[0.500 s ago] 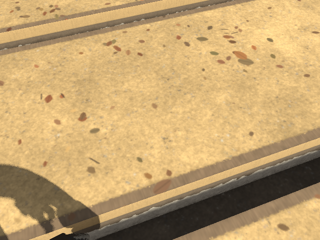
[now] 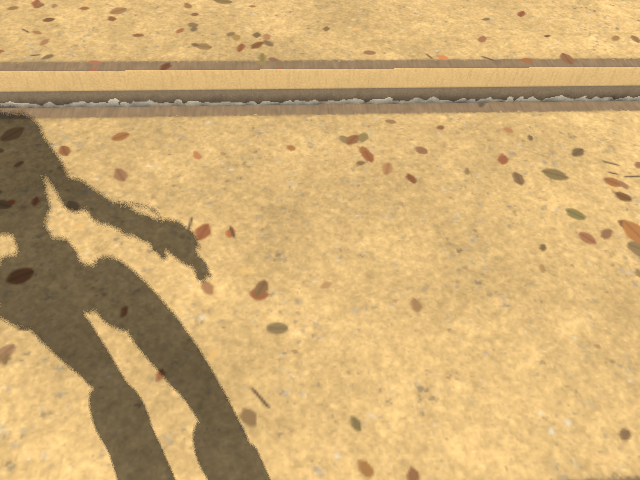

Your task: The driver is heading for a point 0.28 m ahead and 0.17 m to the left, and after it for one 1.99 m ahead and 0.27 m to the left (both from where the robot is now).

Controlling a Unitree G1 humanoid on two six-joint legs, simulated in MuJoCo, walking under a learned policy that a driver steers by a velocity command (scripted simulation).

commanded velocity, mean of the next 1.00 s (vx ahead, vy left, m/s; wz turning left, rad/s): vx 0.21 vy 0.00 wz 0.56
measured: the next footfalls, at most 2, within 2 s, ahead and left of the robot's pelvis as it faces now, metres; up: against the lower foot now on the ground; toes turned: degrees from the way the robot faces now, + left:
right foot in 0.56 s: +0.12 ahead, -0.12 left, +0.00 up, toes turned +23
left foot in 1.14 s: +0.45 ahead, +0.39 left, +0.00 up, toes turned +30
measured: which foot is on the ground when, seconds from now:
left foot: down 0.00-0.54, up 0.56-1.00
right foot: up 0.00-0.54, down 0.56-1.00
